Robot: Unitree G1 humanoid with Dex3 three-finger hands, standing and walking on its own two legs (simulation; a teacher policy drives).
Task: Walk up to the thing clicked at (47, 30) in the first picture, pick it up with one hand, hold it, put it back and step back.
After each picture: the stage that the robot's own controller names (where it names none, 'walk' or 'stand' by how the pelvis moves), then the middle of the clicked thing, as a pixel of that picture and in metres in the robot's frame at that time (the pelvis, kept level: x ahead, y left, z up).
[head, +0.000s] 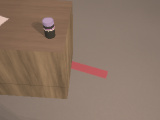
stand; (49, 28) +0.82 +0.19 -0.12
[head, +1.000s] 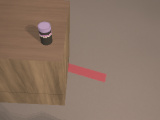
walk; (45, 33) +0.72 +0.18 -0.11
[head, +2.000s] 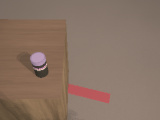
stand; (39, 65) +0.51 +0.21 -0.10
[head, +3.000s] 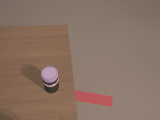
stand; (50, 80) +0.42 +0.12 -0.10
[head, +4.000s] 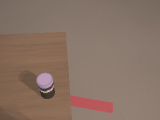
stand; (46, 86) +0.41 +0.16 -0.12
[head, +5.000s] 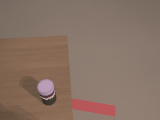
stand; (47, 92) +0.38 +0.15 -0.12
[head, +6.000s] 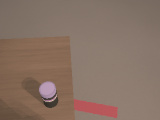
stand; (49, 95) +0.37 +0.15 -0.12
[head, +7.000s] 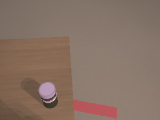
stand; (48, 95) +0.37 +0.15 -0.12
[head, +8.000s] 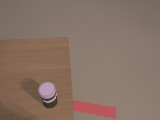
rise first; (48, 95) +0.37 +0.15 -0.12
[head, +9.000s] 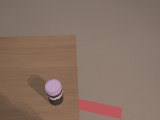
rise first; (54, 92) +0.38 +0.14 -0.12
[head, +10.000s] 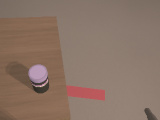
go down; (39, 79) +0.40 +0.13 -0.08
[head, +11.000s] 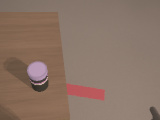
go down; (38, 77) +0.40 +0.13 -0.06
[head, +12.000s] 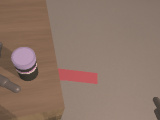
close in; (26, 65) +0.41 +0.14 -0.02
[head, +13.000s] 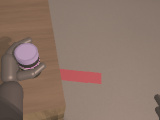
close; (29, 61) +0.42 +0.13 -0.01
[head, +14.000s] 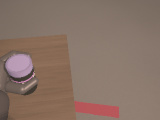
lift; (23, 75) +0.33 +0.17 +0.12
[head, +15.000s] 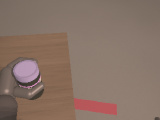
hold; (30, 80) +0.32 +0.16 +0.08
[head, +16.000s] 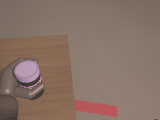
hold; (30, 80) +0.32 +0.16 +0.08
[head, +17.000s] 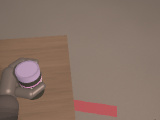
hold; (31, 81) +0.32 +0.16 +0.08
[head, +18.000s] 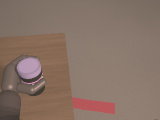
crouch; (32, 77) +0.34 +0.16 +0.07
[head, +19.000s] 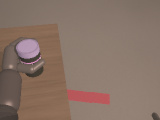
lower; (31, 59) +0.41 +0.15 +0.06
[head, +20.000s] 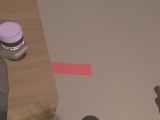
lower; (13, 42) +0.48 +0.14 +0.01
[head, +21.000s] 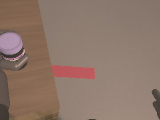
lower; (13, 52) +0.45 +0.15 +0.00
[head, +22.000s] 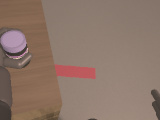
lower; (17, 50) +0.45 +0.15 +0.00
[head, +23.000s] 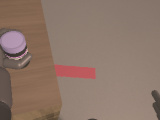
lower; (16, 51) +0.45 +0.15 +0.00
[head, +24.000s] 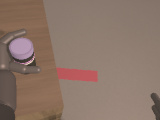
open; (24, 57) +0.44 +0.13 -0.01
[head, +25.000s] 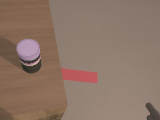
sink last; (30, 57) +0.43 +0.13 -0.02
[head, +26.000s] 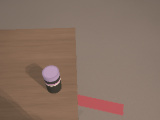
sink last; (52, 80) +0.42 +0.14 -0.06
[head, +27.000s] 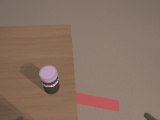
stand; (50, 80) +0.40 +0.13 -0.06
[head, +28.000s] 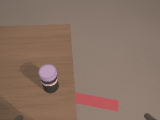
stand; (49, 79) +0.41 +0.14 -0.06
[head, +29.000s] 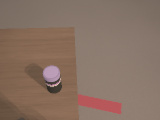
stand; (53, 80) +0.41 +0.13 -0.07
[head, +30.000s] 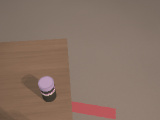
stand; (47, 89) +0.42 +0.15 -0.12
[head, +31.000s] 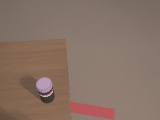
stand; (45, 90) +0.41 +0.16 -0.12
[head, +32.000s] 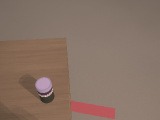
stand; (45, 90) +0.41 +0.16 -0.12
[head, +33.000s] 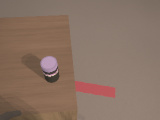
walk; (50, 70) +0.45 +0.13 -0.10
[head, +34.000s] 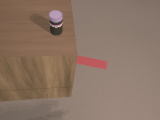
walk; (56, 23) +0.70 +0.14 -0.11
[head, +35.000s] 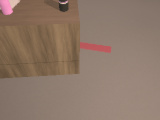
stand; (63, 1) +1.04 +0.16 -0.10
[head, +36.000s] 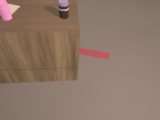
stand; (63, 9) +1.00 +0.13 -0.11
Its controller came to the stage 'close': yes
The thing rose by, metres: 0.19
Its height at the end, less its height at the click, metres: +0.00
